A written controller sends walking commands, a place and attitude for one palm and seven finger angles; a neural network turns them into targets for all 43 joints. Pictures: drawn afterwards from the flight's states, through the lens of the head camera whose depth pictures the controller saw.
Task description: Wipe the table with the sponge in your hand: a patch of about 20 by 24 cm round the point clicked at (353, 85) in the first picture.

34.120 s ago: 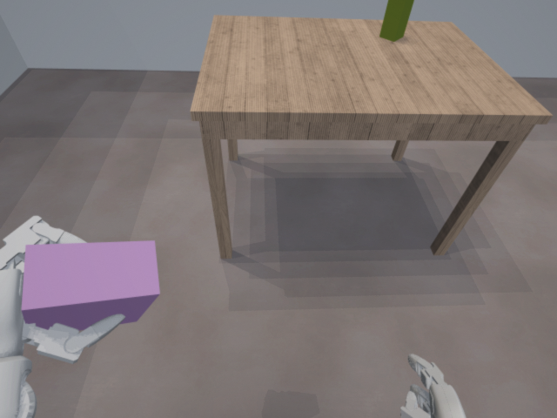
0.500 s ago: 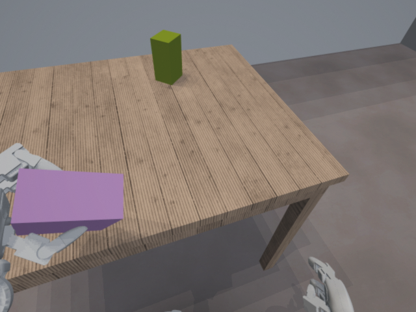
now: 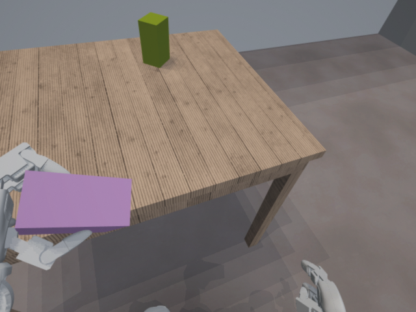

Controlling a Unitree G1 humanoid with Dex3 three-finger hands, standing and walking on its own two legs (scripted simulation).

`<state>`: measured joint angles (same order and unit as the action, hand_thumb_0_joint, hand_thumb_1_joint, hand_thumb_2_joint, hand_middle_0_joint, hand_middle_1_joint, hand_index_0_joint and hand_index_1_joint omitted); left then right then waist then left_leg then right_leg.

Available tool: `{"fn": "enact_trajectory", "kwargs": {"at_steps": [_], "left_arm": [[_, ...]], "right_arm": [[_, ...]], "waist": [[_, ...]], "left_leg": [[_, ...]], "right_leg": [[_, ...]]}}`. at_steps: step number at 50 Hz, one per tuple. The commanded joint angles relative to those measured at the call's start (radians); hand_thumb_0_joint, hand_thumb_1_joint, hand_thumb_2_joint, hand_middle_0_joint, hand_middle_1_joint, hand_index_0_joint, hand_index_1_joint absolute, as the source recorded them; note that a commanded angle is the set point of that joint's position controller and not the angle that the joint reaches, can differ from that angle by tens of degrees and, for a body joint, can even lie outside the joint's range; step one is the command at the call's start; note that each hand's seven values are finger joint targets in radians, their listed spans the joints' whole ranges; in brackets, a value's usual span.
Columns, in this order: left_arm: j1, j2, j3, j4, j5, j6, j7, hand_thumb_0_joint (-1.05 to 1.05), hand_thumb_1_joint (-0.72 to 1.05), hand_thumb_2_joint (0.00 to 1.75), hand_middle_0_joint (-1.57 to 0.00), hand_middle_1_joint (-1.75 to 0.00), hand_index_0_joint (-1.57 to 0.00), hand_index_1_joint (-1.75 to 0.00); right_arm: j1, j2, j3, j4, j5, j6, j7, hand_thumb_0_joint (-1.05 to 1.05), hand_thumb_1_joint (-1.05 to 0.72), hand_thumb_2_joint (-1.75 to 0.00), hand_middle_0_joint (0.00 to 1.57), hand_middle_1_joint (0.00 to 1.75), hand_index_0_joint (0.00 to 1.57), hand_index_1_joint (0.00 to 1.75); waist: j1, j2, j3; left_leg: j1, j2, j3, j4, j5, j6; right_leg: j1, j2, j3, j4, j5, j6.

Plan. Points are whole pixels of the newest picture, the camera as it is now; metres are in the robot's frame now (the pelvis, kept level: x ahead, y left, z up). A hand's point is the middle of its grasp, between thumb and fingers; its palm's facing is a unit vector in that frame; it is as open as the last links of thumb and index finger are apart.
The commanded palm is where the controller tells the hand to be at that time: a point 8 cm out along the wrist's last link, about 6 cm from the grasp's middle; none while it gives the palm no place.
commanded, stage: step back with the hand held close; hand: left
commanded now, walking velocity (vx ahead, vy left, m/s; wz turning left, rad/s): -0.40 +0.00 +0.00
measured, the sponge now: (88, 208) +0.23 +0.18 +0.15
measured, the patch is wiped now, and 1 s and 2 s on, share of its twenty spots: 1.00 1.00 1.00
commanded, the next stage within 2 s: stop stepping back and stand still in 0.20 s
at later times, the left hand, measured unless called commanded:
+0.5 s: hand out of the picture +0.05 +0.20 +0.17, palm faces +0.36 -0.84 -0.40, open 10.1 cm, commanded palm -0.01 +0.25 +0.20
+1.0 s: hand out of the picture -0.09 +0.18 +0.16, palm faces +0.38 -0.85 -0.37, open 10.1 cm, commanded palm -0.14 +0.23 +0.20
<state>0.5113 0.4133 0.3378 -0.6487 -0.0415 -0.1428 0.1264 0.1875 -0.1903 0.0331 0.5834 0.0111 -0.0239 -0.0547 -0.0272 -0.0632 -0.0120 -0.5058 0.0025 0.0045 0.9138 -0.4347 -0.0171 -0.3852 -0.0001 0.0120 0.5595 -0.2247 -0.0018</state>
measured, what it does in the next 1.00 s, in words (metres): walks backwards: left foot, then right foot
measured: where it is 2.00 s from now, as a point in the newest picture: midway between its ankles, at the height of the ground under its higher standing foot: outside the picture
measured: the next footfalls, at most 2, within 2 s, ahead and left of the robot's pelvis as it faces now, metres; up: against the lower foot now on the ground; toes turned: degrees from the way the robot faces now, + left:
left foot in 0.06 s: +0.03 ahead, +0.14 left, +0.00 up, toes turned +2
right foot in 0.30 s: -0.01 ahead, -0.12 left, +0.00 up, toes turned -1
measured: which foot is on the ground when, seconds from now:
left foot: up 0.00-0.04, down 0.06-0.34, up 0.36-0.58, down 0.60-1.00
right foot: down 0.00-0.06, up 0.08-0.28, down 0.30-0.60, up 0.62-0.78, down 0.80-0.98, up 1.00-1.00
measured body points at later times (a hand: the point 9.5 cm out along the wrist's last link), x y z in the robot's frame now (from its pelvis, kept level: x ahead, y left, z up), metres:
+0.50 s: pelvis -0.16 -0.03 -0.01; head -0.17 -0.03 +0.44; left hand +0.02 +0.24 +0.19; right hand +0.00 -0.27 -0.09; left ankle -0.19 +0.11 -0.66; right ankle -0.05 -0.12 -0.73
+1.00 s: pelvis -0.29 -0.06 -0.02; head -0.31 -0.05 +0.43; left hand -0.12 +0.22 +0.18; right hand -0.13 -0.29 -0.10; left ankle -0.28 +0.05 -0.73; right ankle -0.17 -0.15 -0.72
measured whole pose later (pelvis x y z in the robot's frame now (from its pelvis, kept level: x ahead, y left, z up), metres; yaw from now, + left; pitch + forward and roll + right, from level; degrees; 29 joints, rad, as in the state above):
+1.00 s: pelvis -0.29 -0.06 -0.02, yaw +2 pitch -1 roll +0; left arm 0.49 0.37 0.33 -0.57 -0.04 -0.09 0.11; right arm 0.22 -0.21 0.03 0.68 0.01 -0.11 -0.07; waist -0.01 -0.02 -0.03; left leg -0.34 0.03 0.07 0.74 -0.45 0.07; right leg -0.54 -0.01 -0.09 0.80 -0.38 -0.03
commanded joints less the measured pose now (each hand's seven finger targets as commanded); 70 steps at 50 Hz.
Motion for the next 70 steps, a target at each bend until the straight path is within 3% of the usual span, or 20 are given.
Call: {"fn": "enact_trajectory", "kwargs": {"at_steps": [1, 3, 5, 13, 16, 17, 20, 27, 31, 34, 38, 40, 47, 49, 52, 59, 61, 62, 68, 70], "left_arm": [[-0.031, 0.178, 0.185, -0.208, -0.025, -0.077, 0.053, 0.00, 0.10, 1.30, -1.20, -1.60, -1.20, -1.60], [-0.040, 0.172, 0.194, -0.248, -0.042, -0.090, 0.049, 0.00, 0.10, 1.30, -1.20, -1.60, -1.20, -1.60], [-0.026, 0.155, 0.177, -0.256, -0.023, -0.079, 0.043, 0.00, 0.10, 1.30, -1.20, -1.60, -1.20, -1.60], [-0.078, 0.119, 0.143, -0.221, -0.011, -0.054, 0.037, 0.00, 0.10, 1.30, -1.20, -1.60, -1.20, -1.60], [-0.112, 0.147, 0.156, -0.157, -0.002, -0.075, 0.030, 0.00, 0.10, 1.30, -1.20, -1.60, -1.20, -1.60], [-0.075, 0.161, 0.158, -0.119, -0.014, -0.061, 0.034, 0.00, 0.10, 1.30, -1.20, -1.60, -1.20, -1.60], [-0.078, 0.144, 0.142, -0.117, -0.029, -0.010, 0.030, 0.00, 0.10, 1.30, -1.20, -1.60, -1.20, -1.60], [-0.145, 0.188, 0.147, -0.162, -0.025, -0.007, 0.022, 0.00, 0.10, 1.30, -1.20, -1.60, -1.20, -1.60], [-0.155, 0.194, 0.170, -0.166, -0.007, -0.028, 0.033, 0.00, 0.10, 1.30, -1.20, -1.60, -1.20, -1.60], [-0.226, 0.187, 0.156, -0.059, -0.006, -0.051, 0.011, 0.00, 0.10, 1.30, -1.20, -1.60, -1.20, -1.60], [-0.221, 0.097, 0.094, 0.072, -0.015, -0.025, -0.022, 0.00, 0.10, 1.30, -1.20, -1.60, -1.20, -1.60], [-0.273, 0.149, 0.095, -0.013, -0.026, -0.024, -0.031, 0.00, 0.10, 1.30, -1.20, -1.60, -1.20, -1.60], [-0.181, 0.175, 0.132, -0.210, -0.018, -0.029, 0.019, 0.00, 0.10, 1.30, -1.20, -1.60, -1.20, -1.60], [-0.221, 0.192, 0.157, -0.235, -0.011, -0.040, 0.042, 0.00, 0.10, 1.30, -1.20, -1.60, -1.20, -1.60], [-0.203, 0.185, 0.166, -0.015, 0.010, -0.036, 0.034, 0.00, 0.10, 1.30, -1.20, -1.60, -1.20, -1.60], [-0.137, 0.072, 0.060, 0.029, -0.007, -0.015, 0.015, 0.00, 0.10, 1.30, -1.20, -1.60, -1.20, -1.60], [-0.159, 0.126, 0.086, -0.021, -0.005, -0.024, 0.006, 0.00, 0.10, 1.30, -1.20, -1.60, -1.20, -1.60], [-0.246, 0.171, 0.113, -0.109, -0.019, -0.043, 0.008, 0.00, 0.10, 1.30, -1.20, -1.60, -1.20, -1.60], [-0.169, 0.144, 0.121, -0.169, -0.019, -0.045, 0.047, 0.00, 0.10, 1.30, -1.20, -1.60, -1.20, -1.60], [-0.170, 0.121, 0.114, -0.199, -0.027, -0.051, 0.062, 0.00, 0.10, 1.30, -1.20, -1.60, -1.20, -1.60]], "right_arm": [[-0.080, -0.134, -0.072, -0.170, 0.005, -0.060, -0.034, 0.00, -0.90, -0.90, 0.20, 0.30, 0.20, 0.30], [-0.064, -0.169, -0.105, -0.168, 0.012, -0.096, -0.022, 0.00, -0.90, -0.90, 0.20, 0.30, 0.20, 0.30], [-0.026, -0.140, -0.093, -0.141, -0.013, -0.126, -0.008, 0.00, -0.90, -0.90, 0.20, 0.30, 0.20, 0.30], [-0.062, -0.165, -0.086, -0.143, -0.002, -0.165, 0.009, 0.00, -0.90, -0.90, 0.20, 0.30, 0.20, 0.30], [-0.054, -0.149, -0.082, -0.150, 0.005, -0.169, 0.004, 0.00, -0.90, -0.90, 0.20, 0.30, 0.20, 0.30], [-0.013, -0.153, -0.117, -0.150, 0.030, -0.162, -0.004, 0.00, -0.90, -0.90, 0.20, 0.30, 0.20, 0.30], [-0.060, -0.094, -0.056, -0.126, 0.016, -0.110, -0.008, 0.00, -0.90, -0.90, 0.20, 0.30, 0.20, 0.30], [-0.055, -0.133, -0.049, -0.104, 0.006, -0.133, -0.028, 0.00, -0.90, -0.90, 0.20, 0.30, 0.20, 0.30], [-0.031, -0.162, -0.084, -0.126, 0.019, -0.175, -0.024, 0.00, -0.90, -0.90, 0.20, 0.30, 0.20, 0.30], [-0.032, -0.132, -0.065, -0.049, 0.031, -0.197, 0.005, 0.00, -0.90, -0.90, 0.20, 0.30, 0.20, 0.30], [-0.031, -0.186, -0.075, -0.081, 0.011, -0.169, -0.021, 0.00, -0.90, -0.90, 0.20, 0.30, 0.20, 0.30], [-0.110, -0.152, -0.077, -0.135, 0.029, -0.158, -0.017, 0.00, -0.90, -0.90, 0.20, 0.30, 0.20, 0.30], [-0.067, -0.110, -0.029, -0.058, -0.001, -0.143, -0.029, 0.00, -0.90, -0.90, 0.20, 0.30, 0.20, 0.30], [-0.075, -0.174, -0.053, -0.108, -0.007, -0.168, -0.036, 0.00, -0.90, -0.90, 0.20, 0.30, 0.20, 0.30], [-0.042, -0.119, -0.051, -0.044, 0.017, -0.186, -0.003, 0.00, -0.90, -0.90, 0.20, 0.30, 0.20, 0.30], [-0.081, -0.159, -0.053, -0.117, 0.002, -0.151, -0.017, 0.00, -0.90, -0.90, 0.20, 0.30, 0.20, 0.30], [-0.078, -0.132, -0.066, -0.128, 0.010, -0.133, -0.009, 0.00, -0.90, -0.90, 0.20, 0.30, 0.20, 0.30], [-0.101, -0.126, -0.058, -0.136, 0.013, -0.140, -0.010, 0.00, -0.90, -0.90, 0.20, 0.30, 0.20, 0.30], [-0.098, -0.115, -0.060, -0.098, 0.003, -0.113, -0.035, 0.00, -0.90, -0.90, 0.20, 0.30, 0.20, 0.30], [-0.103, -0.173, -0.072, -0.126, -0.003, -0.124, -0.049, 0.00, -0.90, -0.90, 0.20, 0.30, 0.20, 0.30]], "waist": [[0.004, 0.080, -0.203], [0.028, 0.286, -0.223], [0.012, 0.321, -0.249], [0.044, 0.269, -0.121], [0.038, 0.005, -0.081], [0.038, -0.264, -0.153], [-0.023, -0.028, -0.138], [-0.005, -0.058, -0.178], [-0.018, 0.494, -0.077], [0.019, 0.147, 0.075], [0.038, 0.065, 0.015], [0.013, -0.225, -0.025], [-0.013, 0.048, -0.117], [-0.005, 0.549, -0.082], [0.002, 0.182, 0.010], [0.042, 0.237, -0.026], [0.042, -0.181, -0.041], [0.024, -0.180, -0.037], [-0.005, 0.075, -0.065], [0.006, 0.401, -0.051]], "left_leg": [[0.218, 0.107, -0.057, -0.452, 0.341, 0.030], [0.411, 0.341, -0.254, -0.507, 0.824, 0.130], [0.504, 0.357, -0.300, -0.435, 1.096, 0.183], [0.102, 0.277, -0.164, -0.468, 0.302, 0.092], [0.032, 0.114, -0.019, -0.115, -0.078, 0.017], [0.040, -0.005, 0.010, 0.231, -0.102, -0.021], [0.080, 0.046, -0.081, 0.421, 0.037, -0.011], [0.298, 0.016, 0.045, -0.315, -0.068, 0.088], [0.175, 0.312, -0.256, -0.727, 0.006, 0.257], [0.129, 0.314, -0.218, -0.633, 0.115, 0.230], [-0.013, 0.086, 0.001, -0.179, -0.155, 0.109], [-0.064, -0.022, 0.011, 0.313, -0.099, 0.067], [0.389, 0.026, 0.068, -0.328, -0.079, 0.102], [0.250, 0.305, -0.404, -0.757, -0.424, 0.223], [0.170, 0.317, -0.340, -0.706, -0.227, 0.251], [0.011, 0.135, -0.036, -0.448, -0.201, 0.114], [-0.175, 0.010, 0.060, 0.113, -0.067, 0.065], [-0.201, 0.017, 0.000, 0.274, 0.018, 0.043], [0.355, 0.058, 0.034, -0.327, 0.085, 0.064], [0.369, 0.214, -0.293, -0.605, -0.143, 0.147]], "right_leg": [[0.071, -0.197, 0.091, 0.094, 0.490, -0.041], [-0.164, -0.008, 0.022, 0.292, -0.178, 0.025], [-0.280, 0.002, 0.061, 0.410, -0.334, 0.038], [0.141, 0.001, 0.001, 0.045, -0.036, 0.026], [0.122, -0.128, 0.059, -0.229, 0.157, -0.041], [0.028, -0.337, 0.356, -0.317, 0.049, -0.151], [-0.155, -0.322, 0.320, -0.242, -0.175, -0.150], [-0.126, -0.243, 0.172, -0.203, -0.359, -0.026], [-0.208, 0.021, -0.049, 0.705, -0.222, 0.039], [-0.296, -0.067, 0.052, 0.650, -0.203, 0.015], [0.234, -0.005, -0.088, -0.090, -0.043, 0.015], [0.060, -0.322, 0.471, -0.369, -0.363, -0.121], [-0.273, -0.180, 0.103, -0.132, -0.522, -0.072], [-0.267, 0.059, -0.119, 0.583, -0.350, 0.013], [-0.382, -0.061, 0.029, 0.794, -0.170, 0.013], [0.267, 0.022, -0.173, -0.076, -0.153, -0.019], [0.346, -0.260, 0.287, -0.334, -0.138, -0.154], [0.277, -0.376, 0.447, -0.378, -0.026, -0.198], [-0.094, -0.225, 0.084, -0.142, -0.356, -0.115], [-0.154, -0.029, -0.054, 0.181, -0.330, -0.023]]}}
